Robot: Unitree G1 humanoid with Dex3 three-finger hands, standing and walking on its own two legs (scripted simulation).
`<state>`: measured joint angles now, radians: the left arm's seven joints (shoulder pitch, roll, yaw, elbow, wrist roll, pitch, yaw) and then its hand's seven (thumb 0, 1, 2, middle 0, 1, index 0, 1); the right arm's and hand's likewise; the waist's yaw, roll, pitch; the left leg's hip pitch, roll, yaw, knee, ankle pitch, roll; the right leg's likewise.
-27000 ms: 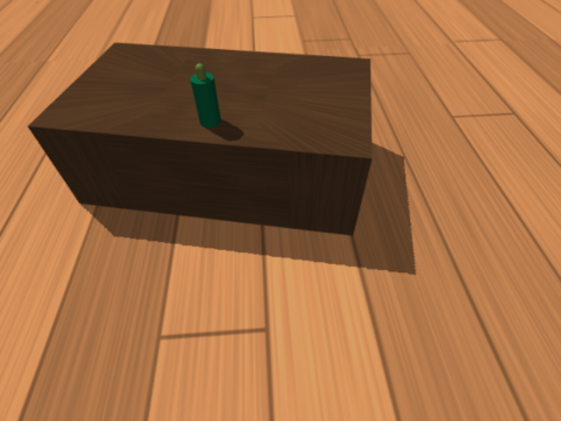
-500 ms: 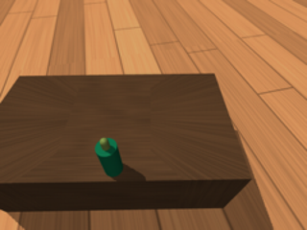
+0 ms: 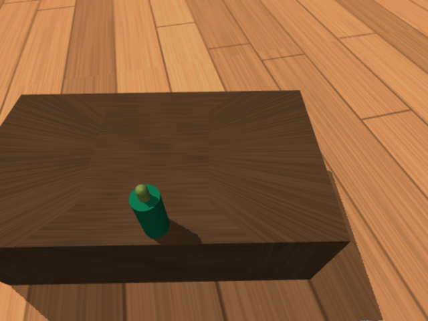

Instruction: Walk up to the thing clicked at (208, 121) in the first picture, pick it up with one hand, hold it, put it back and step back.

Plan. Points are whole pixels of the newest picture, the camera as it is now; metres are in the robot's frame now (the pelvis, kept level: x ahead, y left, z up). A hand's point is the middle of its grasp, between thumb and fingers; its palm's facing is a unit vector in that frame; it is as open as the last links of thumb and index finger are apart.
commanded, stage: step back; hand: left
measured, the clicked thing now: (149, 208) +0.44 +0.20 -0.21
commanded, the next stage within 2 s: none
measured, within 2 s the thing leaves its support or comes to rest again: neither
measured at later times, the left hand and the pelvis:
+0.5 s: hand out of the picture +0.05 +0.30 -0.18, palm faces +0.01 -0.93 -0.36, open 7.4 cm; pelvis -0.09 +0.03 -0.02, yaw +2 degrees
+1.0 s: hand out of the picture -0.05 +0.29 -0.14, palm faces -0.01 -0.91 -0.42, open 7.4 cm; pelvis -0.18 +0.03 -0.01, yaw -1 degrees
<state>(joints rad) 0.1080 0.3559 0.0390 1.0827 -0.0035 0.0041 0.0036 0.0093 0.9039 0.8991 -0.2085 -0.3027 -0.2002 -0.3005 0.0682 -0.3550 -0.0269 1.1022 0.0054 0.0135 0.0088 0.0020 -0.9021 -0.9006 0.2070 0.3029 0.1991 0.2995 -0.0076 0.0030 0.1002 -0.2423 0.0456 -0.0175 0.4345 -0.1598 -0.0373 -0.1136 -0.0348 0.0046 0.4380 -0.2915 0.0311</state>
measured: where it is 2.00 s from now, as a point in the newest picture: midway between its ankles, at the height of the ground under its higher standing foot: outside the picture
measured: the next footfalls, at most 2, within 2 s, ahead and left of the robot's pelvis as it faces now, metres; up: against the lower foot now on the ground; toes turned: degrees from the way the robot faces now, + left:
left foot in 0.38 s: -0.06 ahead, +0.12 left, +0.00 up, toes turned +0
right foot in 0.76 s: -0.09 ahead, -0.07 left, +0.00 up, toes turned +1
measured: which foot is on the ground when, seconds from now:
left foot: down 0.00-0.16, up 0.18-0.36, down 0.38-0.80, up 0.82-1.00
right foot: down 0.00-0.40, up 0.42-0.74, down 0.76-1.00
